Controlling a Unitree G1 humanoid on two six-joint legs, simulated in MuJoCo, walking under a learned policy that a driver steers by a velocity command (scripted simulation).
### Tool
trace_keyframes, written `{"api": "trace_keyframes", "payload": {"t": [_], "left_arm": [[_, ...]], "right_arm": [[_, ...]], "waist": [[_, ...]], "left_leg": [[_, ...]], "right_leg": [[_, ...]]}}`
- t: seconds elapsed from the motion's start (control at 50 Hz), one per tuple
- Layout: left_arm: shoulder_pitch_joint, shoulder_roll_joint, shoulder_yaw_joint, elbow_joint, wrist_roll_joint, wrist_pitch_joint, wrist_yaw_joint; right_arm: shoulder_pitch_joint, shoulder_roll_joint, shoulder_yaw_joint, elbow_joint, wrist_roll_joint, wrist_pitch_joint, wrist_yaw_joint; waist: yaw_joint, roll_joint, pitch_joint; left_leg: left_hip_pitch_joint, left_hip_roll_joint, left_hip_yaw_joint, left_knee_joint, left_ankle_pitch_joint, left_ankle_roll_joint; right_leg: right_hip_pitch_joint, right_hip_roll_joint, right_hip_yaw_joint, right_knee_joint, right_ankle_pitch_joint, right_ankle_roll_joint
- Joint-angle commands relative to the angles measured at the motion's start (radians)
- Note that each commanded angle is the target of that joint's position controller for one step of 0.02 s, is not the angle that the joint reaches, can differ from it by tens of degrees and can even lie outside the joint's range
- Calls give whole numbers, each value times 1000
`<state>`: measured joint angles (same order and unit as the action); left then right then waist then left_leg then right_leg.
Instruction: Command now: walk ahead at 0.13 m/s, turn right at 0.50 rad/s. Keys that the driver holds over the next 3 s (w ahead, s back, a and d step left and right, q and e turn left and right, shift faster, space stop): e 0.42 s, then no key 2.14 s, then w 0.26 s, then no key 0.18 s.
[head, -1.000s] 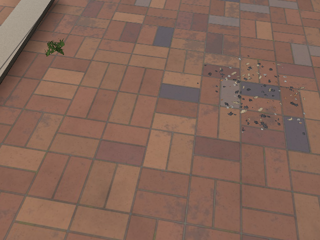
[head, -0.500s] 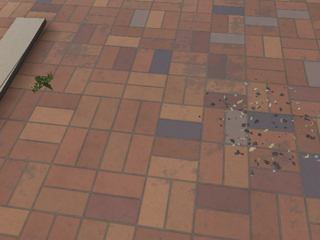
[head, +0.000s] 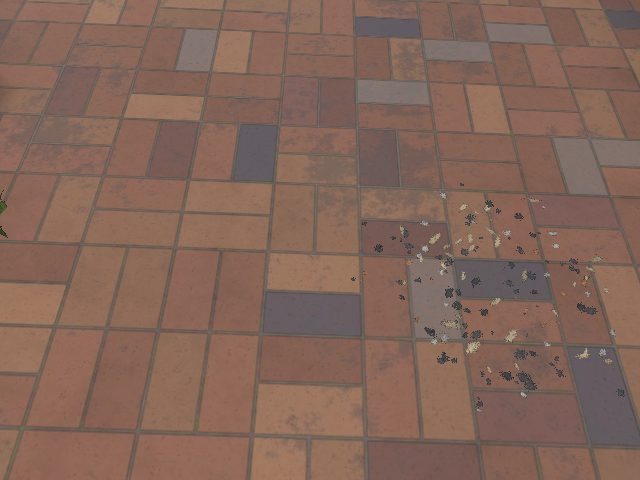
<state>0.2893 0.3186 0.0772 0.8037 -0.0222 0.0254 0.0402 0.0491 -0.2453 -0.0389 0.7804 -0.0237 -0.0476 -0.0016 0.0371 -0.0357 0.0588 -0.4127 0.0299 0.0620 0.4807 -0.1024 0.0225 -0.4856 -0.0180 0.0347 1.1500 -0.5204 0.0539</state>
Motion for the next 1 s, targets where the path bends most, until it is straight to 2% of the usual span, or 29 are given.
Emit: {"api": "trace_keyframes", "payload": {"t": [0.02,0.06,0.12,0.18,0.22,0.24,0.26,0.28,0.3,0.32,0.34,0.36,0.38,0.4,0.42,0.46,0.52,0.58,0.64,0.68,0.7,0.72,0.74,0.76,0.78,0.82,0.86,0.92,1.0], "left_arm": [[105,56,28,-60,4,33,14],[66,48,27,-84,9,33,9],[5,42,21,-115,12,30,-10],[-34,62,27,-140,11,38,-30],[-39,69,32,-150,11,43,-42],[-20,67,35,-145,13,43,-46],[0,78,43,-137,19,42,-44],[28,131,61,-134,24,39,-35],[33,252,84,-160,21,37,-13],[39,257,77,-178,53,13,-23],[10,227,69,-178,57,-11,-30],[-45,205,65,-183,40,-25,-26],[-87,168,54,-192,24,-26,-21],[-115,154,46,-198,16,-24,-15],[-115,144,40,-204,20,-22,-9],[-112,126,32,-207,24,-23,-3],[-102,125,30,-197,24,-19,1],[-116,134,28,-188,33,-12,-6],[-130,125,20,-171,32,-7,-17],[-159,104,8,-161,22,-5,-20],[-147,90,2,-148,18,-6,-20],[-117,65,-8,-140,30,-13,-20],[-65,47,-11,-142,48,-21,-24],[-88,40,-13,-143,50,-22,-23],[-114,70,-7,-132,50,-19,-20],[-158,76,-2,-127,44,-5,-15],[-150,71,-2,-117,42,0,-18],[-141,60,-3,-90,39,-9,-19],[-130,54,-2,-55,37,-17,-18]], "right_arm": [[-29,-144,-40,-35,-12,-2,-12],[-30,-156,-47,-22,-4,-5,-21],[-41,-182,-56,-11,6,9,-32],[-28,-209,-65,4,19,27,-28],[-26,-222,-70,14,34,38,-23],[-33,-222,-71,18,44,44,-23],[-6,-203,-68,33,50,50,-21],[47,-161,-60,54,42,57,-16],[51,-106,-44,21,-8,57,-8],[-52,-140,-55,-14,-5,54,-18],[-72,-164,-64,-16,19,55,-23],[-46,-164,-69,-3,29,56,-29],[-28,-171,-74,18,23,57,-38],[-20,-177,-78,21,15,57,-42],[-15,-172,-79,22,15,54,-41],[8,-157,-74,33,26,51,-36],[-12,-129,-60,33,28,52,-30],[-7,-137,-54,38,31,52,-19],[7,-149,-53,42,34,46,-12],[47,-135,-49,57,30,38,-4],[69,-135,-45,65,21,32,1],[92,-177,-50,67,4,28,0],[81,-258,-64,65,-1,29,-6],[27,-193,-45,71,2,30,-4],[-16,-146,-31,57,3,26,1],[0,-158,-29,67,7,15,3],[21,-166,-27,85,12,6,0],[44,-154,-20,104,16,10,-9],[48,-145,-13,123,17,20,-13]], "waist": [[10,204,-133],[3,176,-139],[-11,154,-159],[-23,156,-149],[-15,156,-139],[3,147,-138],[9,121,-139],[3,-3,-120],[-42,-316,-107],[23,-253,-141],[13,-151,-138],[-19,-110,-128],[-32,-76,-134],[-45,-83,-137],[-51,-88,-154],[-51,-83,-179],[-29,-94,-170],[-14,-114,-147],[-8,-113,-124],[-43,-93,-119],[-59,-71,-117],[-45,-9,-140],[21,169,-151],[25,239,-138],[15,202,-115],[-17,177,-101],[-22,131,-90],[-39,77,-85],[-48,33,-78]], "left_leg": [[100,254,-160,-250,87,203],[124,273,-122,-257,116,216],[150,288,-65,-256,122,213],[193,309,-39,-235,98,197],[226,317,-28,-192,82,168],[224,305,-8,-149,61,140],[203,273,19,-82,0,95],[125,199,86,79,-111,16],[-156,42,167,398,-493,-94],[-243,-31,-21,596,-584,-100],[-265,-13,-82,667,-511,-82],[-277,2,-104,662,-416,-68],[-275,14,-117,646,-358,-66],[-246,9,-118,647,-313,-72],[-215,-4,-117,655,-281,-76],[-195,-10,-116,593,-237,-86],[-137,-4,-115,419,-215,-102],[-28,-3,-102,304,-232,-103],[45,-7,-90,202,-248,-90],[141,-15,-71,18,-136,-67],[222,-6,-80,-112,12,-48],[313,77,-164,-132,145,-17],[345,198,-274,-106,322,59],[230,236,-323,-132,189,146],[195,192,-293,-148,71,127],[179,117,-224,-139,-35,53],[179,86,-186,-122,-62,21],[205,61,-157,-94,-53,14],[224,44,-140,-79,-50,14]], "right_leg": [[-15,-60,-7,4,91,16],[-12,-76,-9,-89,146,8],[53,-83,-28,-237,220,-8],[98,-68,-60,-341,215,-29],[138,-56,-81,-444,217,-54],[189,-38,-103,-537,267,-74],[253,-12,-104,-617,325,-101],[332,-58,6,-741,501,-148],[464,-302,355,-778,844,-278],[390,-365,480,-826,776,-411],[384,-316,399,-837,711,-384],[381,-268,333,-829,656,-325],[382,-240,299,-821,627,-283],[358,-224,276,-817,658,-271],[350,-209,266,-815,689,-271],[386,-199,240,-809,711,-274],[396,-188,234,-806,653,-273],[332,-187,247,-808,587,-285],[306,-188,279,-789,581,-287],[289,-162,275,-749,585,-256],[262,-136,265,-735,551,-217],[221,-86,234,-690,456,-163],[168,24,134,-596,274,-110],[215,39,82,-631,182,-70],[261,22,81,-651,232,-59],[292,17,90,-666,350,-68],[307,7,105,-687,408,-79],[297,3,111,-702,449,-83],[290,1,115,-716,465,-77]]}}
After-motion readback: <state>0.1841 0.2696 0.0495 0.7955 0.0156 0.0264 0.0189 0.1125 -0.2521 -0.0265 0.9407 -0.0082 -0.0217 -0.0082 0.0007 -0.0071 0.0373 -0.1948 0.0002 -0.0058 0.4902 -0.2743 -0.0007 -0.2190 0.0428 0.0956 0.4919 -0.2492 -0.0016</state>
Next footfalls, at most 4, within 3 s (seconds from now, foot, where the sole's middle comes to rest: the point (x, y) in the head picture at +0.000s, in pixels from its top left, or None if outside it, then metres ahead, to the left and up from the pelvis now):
0.28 right None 0.09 -0.14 -0.77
0.72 left None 0.15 0.09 -0.77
2.88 right None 0.14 -0.18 -0.77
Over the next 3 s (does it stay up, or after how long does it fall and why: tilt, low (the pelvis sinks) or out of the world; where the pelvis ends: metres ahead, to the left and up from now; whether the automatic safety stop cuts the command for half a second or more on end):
stays up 0.15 -0.08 0.01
